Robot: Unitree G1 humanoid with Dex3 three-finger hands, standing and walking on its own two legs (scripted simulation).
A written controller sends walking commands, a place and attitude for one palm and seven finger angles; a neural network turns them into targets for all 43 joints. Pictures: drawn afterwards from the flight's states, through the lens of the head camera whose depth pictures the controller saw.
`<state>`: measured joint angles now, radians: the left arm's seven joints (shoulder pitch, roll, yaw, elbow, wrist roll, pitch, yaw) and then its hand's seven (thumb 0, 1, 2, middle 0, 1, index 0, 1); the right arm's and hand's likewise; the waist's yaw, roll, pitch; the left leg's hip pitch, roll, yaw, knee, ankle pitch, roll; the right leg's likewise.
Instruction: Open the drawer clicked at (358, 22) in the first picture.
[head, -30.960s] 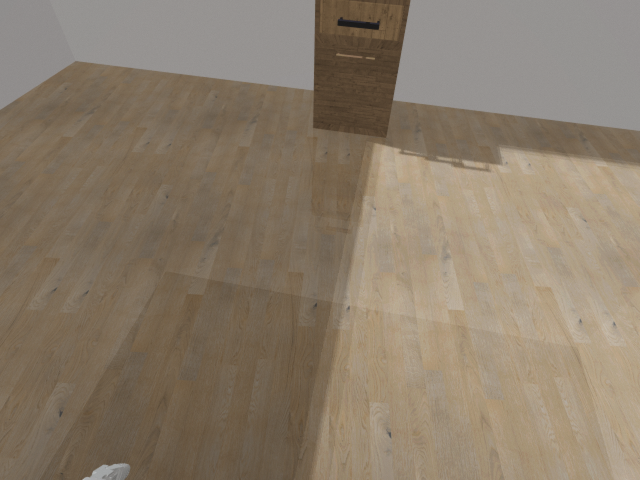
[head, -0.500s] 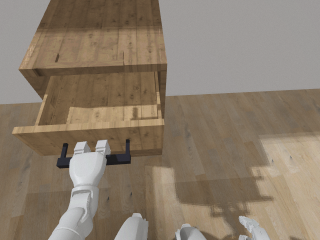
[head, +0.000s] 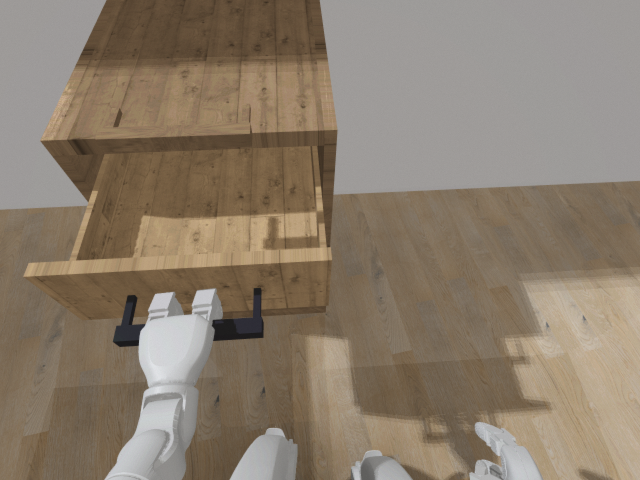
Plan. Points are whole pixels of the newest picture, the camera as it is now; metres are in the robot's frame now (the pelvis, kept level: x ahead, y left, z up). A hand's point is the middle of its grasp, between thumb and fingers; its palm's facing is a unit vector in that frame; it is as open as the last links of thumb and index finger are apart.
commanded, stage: pull the drawer open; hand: left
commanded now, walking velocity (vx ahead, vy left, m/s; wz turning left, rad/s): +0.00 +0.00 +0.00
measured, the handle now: (192, 315) +0.33 +0.20 -0.05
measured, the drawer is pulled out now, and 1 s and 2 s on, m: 0.21 0.23 0.24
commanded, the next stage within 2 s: none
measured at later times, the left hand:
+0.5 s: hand (191, 361) +0.28 +0.19 -0.08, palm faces -0.03 -0.08 -1.00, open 5.4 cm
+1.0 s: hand (191, 368) +0.27 +0.19 -0.08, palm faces -0.03 -0.09 -1.00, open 5.4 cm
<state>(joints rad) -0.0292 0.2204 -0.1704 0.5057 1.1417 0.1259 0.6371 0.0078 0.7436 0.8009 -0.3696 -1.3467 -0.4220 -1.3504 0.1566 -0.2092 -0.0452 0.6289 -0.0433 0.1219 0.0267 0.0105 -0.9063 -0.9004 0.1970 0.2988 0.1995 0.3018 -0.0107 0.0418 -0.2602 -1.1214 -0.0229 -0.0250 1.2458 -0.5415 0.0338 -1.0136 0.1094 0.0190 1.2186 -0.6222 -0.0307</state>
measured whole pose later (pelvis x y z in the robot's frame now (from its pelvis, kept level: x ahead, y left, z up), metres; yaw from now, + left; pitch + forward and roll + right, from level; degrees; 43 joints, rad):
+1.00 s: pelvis +0.00 +0.00 +0.00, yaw +0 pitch +23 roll -2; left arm 0.04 0.22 -0.18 0.45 1.14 0.12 0.64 0.01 0.74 0.80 -0.36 -1.35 -0.42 -1.35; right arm 0.14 -0.20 -0.04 0.62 -0.04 0.13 0.03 0.01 -0.91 -0.90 0.20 0.30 0.20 0.30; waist 0.00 0.04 -0.26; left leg -1.12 -0.02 -0.02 1.26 -0.54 0.03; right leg -1.01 0.11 0.02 1.23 -0.63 -0.03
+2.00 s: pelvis +0.00 +0.00 +0.00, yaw +0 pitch +23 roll -2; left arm 0.12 0.21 -0.18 0.38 1.15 0.11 0.65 0.01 0.74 0.80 -0.34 -1.35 -0.42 -1.35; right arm 0.13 -0.21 -0.03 0.59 -0.05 0.13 0.04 0.01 -0.91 -0.90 0.20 0.30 0.20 0.30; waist 0.00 0.04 -0.27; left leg -1.12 -0.02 -0.03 1.27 -0.55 0.03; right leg -1.01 0.11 0.01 1.24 -0.64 -0.04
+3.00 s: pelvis -0.02 -0.01 -0.01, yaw +1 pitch +22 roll -2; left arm -0.03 0.25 -0.16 0.53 1.12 0.07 0.62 0.00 -0.30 0.38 -0.33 -1.22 -0.34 -1.22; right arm 0.17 -0.21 -0.04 0.65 -0.03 0.10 -0.01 0.01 -0.91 -0.90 0.20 0.30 0.20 0.30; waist 0.01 0.04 -0.26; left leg -1.15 -0.03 -0.05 1.27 -0.51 0.02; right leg -1.04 0.10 -0.01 1.25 -0.60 -0.04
